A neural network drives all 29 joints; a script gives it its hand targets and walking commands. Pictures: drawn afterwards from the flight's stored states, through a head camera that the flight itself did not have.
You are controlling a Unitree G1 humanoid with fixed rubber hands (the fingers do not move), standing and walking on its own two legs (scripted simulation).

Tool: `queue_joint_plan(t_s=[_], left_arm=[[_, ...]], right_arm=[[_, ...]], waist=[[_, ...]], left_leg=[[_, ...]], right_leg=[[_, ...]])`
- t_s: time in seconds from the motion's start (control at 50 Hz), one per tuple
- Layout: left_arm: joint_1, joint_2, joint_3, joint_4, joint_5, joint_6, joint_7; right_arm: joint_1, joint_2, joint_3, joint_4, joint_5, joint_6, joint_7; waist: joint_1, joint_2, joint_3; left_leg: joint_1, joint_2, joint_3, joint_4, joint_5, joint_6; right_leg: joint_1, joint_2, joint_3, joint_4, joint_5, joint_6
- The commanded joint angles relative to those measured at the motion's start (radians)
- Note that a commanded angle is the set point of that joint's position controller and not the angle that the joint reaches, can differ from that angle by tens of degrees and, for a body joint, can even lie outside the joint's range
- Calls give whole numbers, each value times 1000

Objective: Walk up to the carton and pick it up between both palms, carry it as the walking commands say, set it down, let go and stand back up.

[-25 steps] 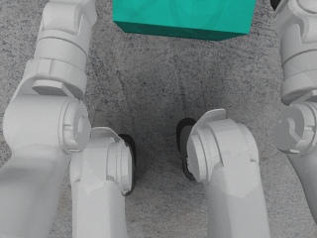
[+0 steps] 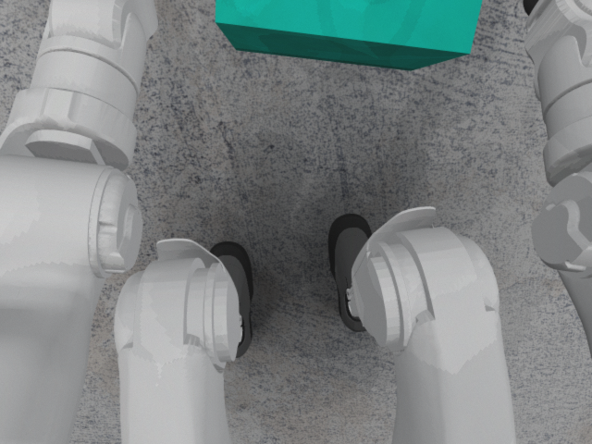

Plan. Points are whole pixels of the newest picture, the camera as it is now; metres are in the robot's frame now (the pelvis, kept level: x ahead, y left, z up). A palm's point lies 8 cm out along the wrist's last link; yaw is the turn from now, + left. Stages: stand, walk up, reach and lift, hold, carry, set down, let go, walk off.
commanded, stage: set down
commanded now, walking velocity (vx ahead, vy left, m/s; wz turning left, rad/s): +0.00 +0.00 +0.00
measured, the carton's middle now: out of the picture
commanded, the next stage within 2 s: let go in 1.74 s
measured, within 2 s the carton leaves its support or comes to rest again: neither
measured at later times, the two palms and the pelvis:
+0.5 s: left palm out of the picture +0.61 +0.10 -0.14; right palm out of the picture +0.53 -0.32 -0.14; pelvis +0.00 -0.01 +0.01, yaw +0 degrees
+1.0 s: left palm out of the picture +0.62 +0.10 +0.02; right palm out of the picture +0.54 -0.32 +0.02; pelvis +0.00 -0.01 +0.12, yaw +1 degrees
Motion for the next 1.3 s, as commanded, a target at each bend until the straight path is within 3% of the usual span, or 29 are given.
queue_joint_plan(t_s=[0.0,0.26,0.34,0.42,0.44,0.54,0.6,0.64,0.7,0.76,0.8,0.82,0.86,0.88,0.9,0.94,0.96,0.98,1.0,1.02,1.06,1.08,1.1,1.12,1.16,1.2,1.22,1.24,1.28], left_arm=[[-366,89,-23,-105,-27,-21,-15],[-380,212,6,-150,-29,-25,-13],[-373,195,-15,-263,-57,-12,-1],[-363,229,-4,-352,-52,26,17],[-367,223,-4,-334,-69,42,19],[-346,218,29,-344,-78,94,9],[-329,230,64,-266,-71,119,-2],[-321,227,89,-257,-33,120,-10],[-299,223,131,-169,-11,125,-32],[-286,233,164,-167,37,114,-42],[-302,227,159,-253,43,113,-44],[-312,214,143,-283,41,114,-49],[-289,192,110,-285,23,118,-53],[-310,206,130,-360,22,118,-48],[-301,196,119,-390,19,122,-50],[-284,222,144,-405,44,126,-47],[-242,188,118,-326,38,134,-52],[-245,191,126,-375,37,142,-52],[-241,190,128,-380,43,150,-56],[-229,182,136,-422,40,149,-52],[-211,170,132,-414,34,159,-56],[-191,152,126,-438,35,159,-59],[-164,147,127,-425,34,161,-57],[-161,159,147,-425,50,159,-62],[-128,136,148,-433,35,160,-65],[-90,153,174,-409,67,156,-65],[-97,151,173,-406,65,158,-66],[-66,156,196,-387,69,152,-64],[-78,160,206,-398,89,146,-64]], right_arm=[[-248,-214,-17,-78,8,-23,4],[-283,-205,19,-153,85,-7,16],[-242,-261,-16,-275,82,1,-14],[-213,-292,-29,-396,73,45,-32],[-185,-316,-41,-359,56,61,-35],[-253,-285,1,-483,69,122,-12],[-286,-240,52,-458,80,160,20],[-292,-209,63,-488,95,169,39],[-235,-172,74,-397,80,189,58],[-196,-156,32,-366,38,189,61],[-166,-173,6,-398,16,187,51],[-154,-183,-1,-403,16,187,48],[-141,-214,-37,-430,-1,178,41],[-154,-220,-44,-477,-15,175,33],[-161,-259,-81,-534,-27,176,23],[-128,-276,-122,-560,-49,176,17],[-92,-250,-113,-485,-52,179,23],[-73,-244,-107,-518,-47,185,32],[-83,-232,-95,-523,-34,191,43],[-86,-244,-100,-558,-38,187,51],[-50,-223,-78,-546,-20,197,69],[-35,-202,-63,-558,0,193,75],[-34,-199,-54,-554,-4,191,85],[-7,-193,-44,-521,5,199,93],[-8,-188,-40,-559,6,195,105],[17,-186,-66,-544,-9,188,103],[-6,-202,-73,-599,0,186,104],[26,-186,-64,-546,-12,183,107],[42,-203,-80,-542,-20,181,104]], waist=[[-142,105,-978],[-53,73,-1124],[-125,83,-1410],[-133,87,-1655],[-163,85,-1658],[-104,33,-1590],[-56,-89,-1541],[-4,-67,-1505],[20,-60,-1363],[4,-63,-1336],[-27,-41,-1478],[-39,12,-1562],[-90,16,-1616],[-91,-7,-1666],[-119,49,-1720],[-111,93,-1734],[-116,106,-1633],[-118,85,-1683],[-99,124,-1682],[-99,80,-1704],[-101,73,-1731],[-89,92,-1712],[-69,47,-1703],[-65,77,-1645],[-77,9,-1686],[-55,25,-1625],[-67,41,-1680],[-58,-17,-1611],[-56,34,-1639]], left_leg=[[368,58,-57,-130,261,-7],[348,70,-31,-120,291,12],[456,55,-13,-137,348,11],[568,39,16,-168,369,8],[577,36,18,-183,344,3],[532,32,31,-276,244,25],[478,26,30,-328,202,45],[480,25,29,-372,199,51],[375,27,45,-423,136,49],[388,24,45,-481,127,48],[440,18,44,-499,186,37],[514,12,50,-511,218,32],[579,5,40,-520,273,26],[589,-3,41,-529,300,26],[607,-9,48,-544,310,16],[658,-11,46,-573,341,7],[668,-10,40,-615,315,6],[729,-4,31,-626,344,6],[767,-3,30,-651,352,5],[752,-3,25,-661,370,5],[802,-5,33,-696,385,4],[842,-6,27,-722,421,5],[842,-4,20,-743,434,8],[819,-3,29,-764,409,6],[863,-4,10,-811,473,12],[864,-7,10,-848,490,8],[913,-5,5,-857,523,10],[852,-5,4,-887,508,10],[909,-6,14,-918,531,6]], right_leg=[[471,4,77,-152,410,29],[639,0,109,-146,516,35],[817,4,95,-157,643,29],[937,21,73,-199,683,29],[946,19,62,-211,644,28],[901,26,59,-291,520,21],[937,23,66,-331,489,29],[900,25,72,-353,479,32],[886,20,102,-416,428,37],[868,27,100,-476,406,47],[978,30,105,-489,509,45],[1003,35,103,-504,536,43],[1007,46,72,-513,599,45],[1034,50,69,-522,630,45],[1080,47,78,-539,660,40],[1055,50,67,-570,663,46],[989,53,46,-606,604,46],[1003,53,41,-619,608,49],[985,56,40,-641,604,44],[1037,55,42,-645,650,40],[1074,57,31,-675,662,46],[1039,58,29,-702,667,46],[1051,57,22,-712,677,49],[1052,56,39,-741,666,46],[1111,61,30,-765,733,51],[1100,59,40,-807,745,53],[1123,61,49,-822,774,52],[1157,60,45,-840,797,56],[1170,59,58,-879,802,54]])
